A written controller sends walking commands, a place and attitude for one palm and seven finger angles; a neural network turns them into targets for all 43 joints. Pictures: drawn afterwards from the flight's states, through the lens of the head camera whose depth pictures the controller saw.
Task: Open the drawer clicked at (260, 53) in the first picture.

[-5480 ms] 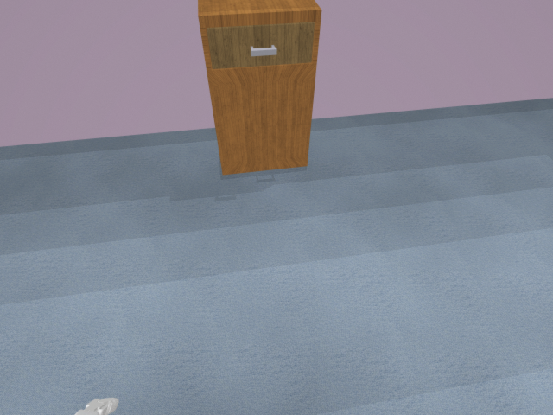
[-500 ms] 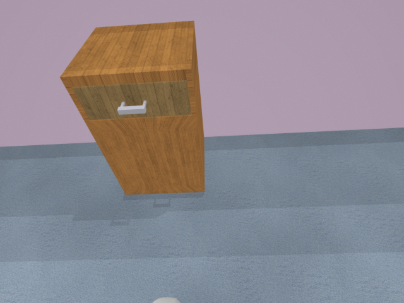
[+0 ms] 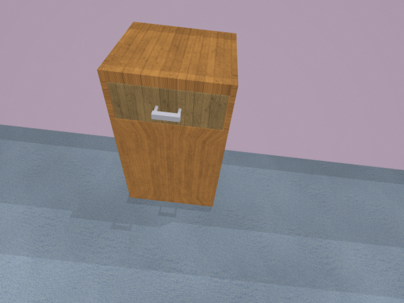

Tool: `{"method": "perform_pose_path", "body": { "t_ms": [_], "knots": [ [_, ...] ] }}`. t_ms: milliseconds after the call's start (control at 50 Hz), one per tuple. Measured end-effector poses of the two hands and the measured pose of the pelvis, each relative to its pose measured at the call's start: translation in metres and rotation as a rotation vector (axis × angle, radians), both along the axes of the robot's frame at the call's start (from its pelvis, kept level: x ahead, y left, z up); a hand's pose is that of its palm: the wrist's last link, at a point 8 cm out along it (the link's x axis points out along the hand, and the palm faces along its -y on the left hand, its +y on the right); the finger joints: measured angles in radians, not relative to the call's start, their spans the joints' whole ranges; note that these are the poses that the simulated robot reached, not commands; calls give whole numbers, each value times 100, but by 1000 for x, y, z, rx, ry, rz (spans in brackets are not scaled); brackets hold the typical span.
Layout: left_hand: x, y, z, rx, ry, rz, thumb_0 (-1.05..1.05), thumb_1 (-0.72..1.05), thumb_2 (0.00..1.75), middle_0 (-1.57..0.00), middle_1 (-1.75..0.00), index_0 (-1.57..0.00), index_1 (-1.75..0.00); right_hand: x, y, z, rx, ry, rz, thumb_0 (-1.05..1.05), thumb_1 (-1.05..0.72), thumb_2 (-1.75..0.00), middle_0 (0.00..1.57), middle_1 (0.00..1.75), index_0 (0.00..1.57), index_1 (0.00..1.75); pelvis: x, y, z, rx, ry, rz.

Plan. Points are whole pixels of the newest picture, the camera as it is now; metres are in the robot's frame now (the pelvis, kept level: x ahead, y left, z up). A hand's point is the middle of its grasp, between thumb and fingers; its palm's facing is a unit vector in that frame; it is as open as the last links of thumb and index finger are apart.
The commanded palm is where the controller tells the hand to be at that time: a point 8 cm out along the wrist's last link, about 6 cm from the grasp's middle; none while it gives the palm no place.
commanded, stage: take the last steps up to it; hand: left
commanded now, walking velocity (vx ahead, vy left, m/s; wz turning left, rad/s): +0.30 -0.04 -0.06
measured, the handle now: (167, 112) +0.75 +0.19 -0.10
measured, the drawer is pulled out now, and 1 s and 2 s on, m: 0.00 0.00 0.00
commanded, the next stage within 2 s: come to a stop and stand still in 0.42 s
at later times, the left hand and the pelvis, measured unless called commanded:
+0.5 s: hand (159, 242) +0.30 +0.13 -0.18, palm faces -0.04 -0.98 -0.17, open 7.3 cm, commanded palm none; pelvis +0.18 -0.03 -0.02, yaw -1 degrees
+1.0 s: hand (144, 254) +0.27 +0.16 -0.18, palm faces +0.01 -0.97 -0.24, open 7.3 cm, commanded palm none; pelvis +0.23 -0.03 -0.01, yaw -4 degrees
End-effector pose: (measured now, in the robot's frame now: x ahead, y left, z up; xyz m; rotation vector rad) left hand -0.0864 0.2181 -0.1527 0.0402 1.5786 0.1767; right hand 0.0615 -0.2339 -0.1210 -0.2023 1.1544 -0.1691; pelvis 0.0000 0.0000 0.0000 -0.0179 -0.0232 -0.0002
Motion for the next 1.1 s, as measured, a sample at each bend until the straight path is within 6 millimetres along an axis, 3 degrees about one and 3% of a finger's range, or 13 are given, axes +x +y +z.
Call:
{"method": "perform_pose_path", "body": {
  "t_ms": [140, 280, 360, 440, 480, 540, 660, 760, 860, 940, 1020, 1100],
  "knots": [
    [136, 24, 3, 32, -247, -52, 1, 91, 90, -20, -30, -20, -30, -38, 17, -5, 16, 188, -63, -1, -93, -90, 20, 30, 20, 30, 42, 10, 4, 16, -5, 4],
    [263, 14, 10, 38, -379, -147, 1, 91, 90, -20, -30, -20, -30, -69, 39, -16, 92, 383, -159, 0, -91, -90, 20, 30, 20, 30, 92, 4, -3, 24, -5, -7],
    [330, -7, 10, 38, -424, -212, 1, 91, 90, -20, -30, -20, -30, -70, 43, -22, 136, 482, -211, 1, -91, -90, 20, 30, 20, 30, 127, -7, -11, 20, 1, -19],
    [378, -27, -1, 48, -481, -227, 1, 91, 90, -20, -30, -20, -30, -48, 31, -34, 165, 551, -236, 1, -90, -90, 20, 30, 21, 30, 165, -27, -27, 20, 2, -26],
    [382, -34, -2, 44, -472, -209, 1, 91, 90, -20, -30, -20, -30, -22, 19, -38, 155, 529, -229, 1, -90, -90, 20, 30, 21, 30, 177, -32, -26, 5, -6, -21],
    [375, -39, -1, 42, -411, -172, 0, 91, 90, -20, -30, -20, -30, 36, -1, -37, 122, 434, -190, 1, -90, -90, 20, 30, 20, 30, 194, -35, -18, -4, -3, -16],
    [367, -19, 7, 98, -314, -136, -1, 95, 90, -21, -30, -21, -30, 160, -20, -31, 65, 198, -97, 1, -91, -90, 19, 30, 20, 30, 220, -31, -8, -3, 15, -20],
    [361, -4, -6, 84, -253, -94, 0, 93, 90, -21, -30, -20, -30, 223, -20, -30, 19, 95, -57, 1, -93, -90, 19, 30, 20, 30, 238, -17, -15, -4, -4, -25],
    [357, 2, -4, 88, -212, -79, 0, 92, 90, -20, -30, -20, -30, 255, -11, -21, 22, 49, -10, 1, -92, -90, 19, 30, 20, 30, 242, -16, -10, 18, 8, -40],
    [352, -1, 3, 101, -194, -95, 1, 91, 90, -20, -30, -20, -30, 265, -12, -20, 43, 28, 0, 1, -91, -90, 20, 30, 20, 30, 236, -23, -7, 18, 22, -52],
    [348, -11, 10, 123, -192, -123, 1, 91, 90, -20, -30, -20, -30, 259, -25, -26, 69, 14, -21, 1, -90, -90, 20, 30, 21, 30, 227, -36, -8, 27, 26, -65],
    [344, -28, 12, 160, -229, -147, 1, 91, 90, -20, -30, -20, -30, 237, -51, -42, 99, 30, -54, 1, -90, -90, 20, 30, 21, 30, 216, -58, -16, 46, 20, -66]
  ]
}}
